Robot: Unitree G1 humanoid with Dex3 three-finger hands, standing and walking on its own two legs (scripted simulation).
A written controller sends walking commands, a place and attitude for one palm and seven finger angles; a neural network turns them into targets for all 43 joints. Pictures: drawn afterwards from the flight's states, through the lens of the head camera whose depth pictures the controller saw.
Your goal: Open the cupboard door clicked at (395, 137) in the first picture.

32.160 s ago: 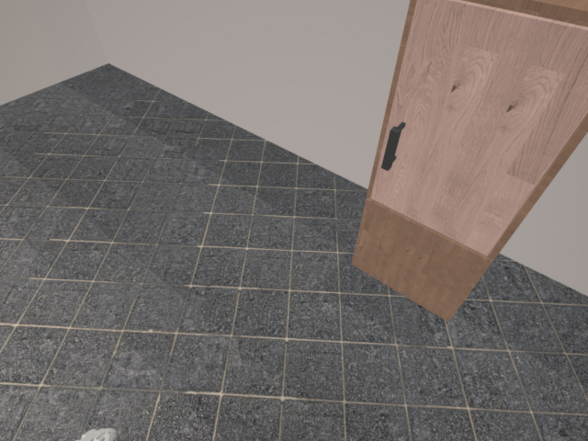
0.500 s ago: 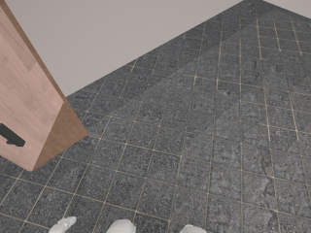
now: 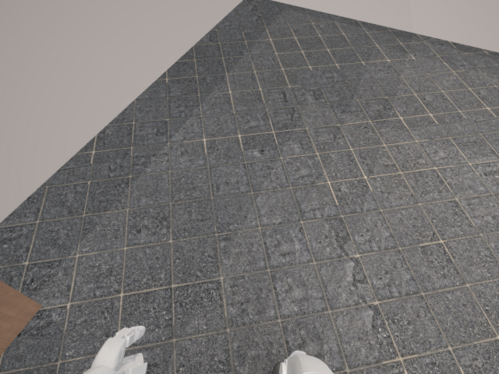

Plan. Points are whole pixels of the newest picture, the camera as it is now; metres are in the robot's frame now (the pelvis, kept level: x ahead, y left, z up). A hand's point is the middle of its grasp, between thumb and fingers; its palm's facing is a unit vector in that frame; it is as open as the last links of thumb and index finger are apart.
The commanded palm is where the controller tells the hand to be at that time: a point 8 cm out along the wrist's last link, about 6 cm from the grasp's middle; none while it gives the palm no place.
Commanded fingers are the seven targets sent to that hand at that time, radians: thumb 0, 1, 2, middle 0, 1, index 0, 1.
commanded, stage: walk to a spot facing it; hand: left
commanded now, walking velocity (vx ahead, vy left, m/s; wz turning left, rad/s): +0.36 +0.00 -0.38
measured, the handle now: out of the picture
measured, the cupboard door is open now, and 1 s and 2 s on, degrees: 45 45 45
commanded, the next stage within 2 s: turn to face it in 1.06 s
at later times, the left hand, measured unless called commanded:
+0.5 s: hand (156, 340) +0.20 +0.18 -0.18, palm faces -0.08 -0.98 -0.18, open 7.3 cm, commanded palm none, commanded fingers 0.00 0.90 0.90 -0.20 -0.30 -0.20 -0.30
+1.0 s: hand (227, 196) +0.51 +0.05 -0.15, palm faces -0.21 -0.95 -0.22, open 7.2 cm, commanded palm none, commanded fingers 0.00 0.90 0.90 -0.20 -0.30 -0.20 -0.30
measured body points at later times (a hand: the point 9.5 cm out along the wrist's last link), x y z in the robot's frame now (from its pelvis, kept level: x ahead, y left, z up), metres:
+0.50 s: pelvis +0.21 -0.01 -0.01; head +0.23 +0.00 +0.44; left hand +0.21 +0.23 -0.17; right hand +0.30 -0.26 -0.13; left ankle +0.28 +0.09 -0.73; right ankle +0.09 -0.10 -0.68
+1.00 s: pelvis +0.41 -0.12 +0.01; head +0.43 -0.13 +0.46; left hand +0.53 +0.10 -0.14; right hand +0.33 -0.34 -0.15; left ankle +0.46 +0.03 -0.67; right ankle +0.38 -0.19 -0.73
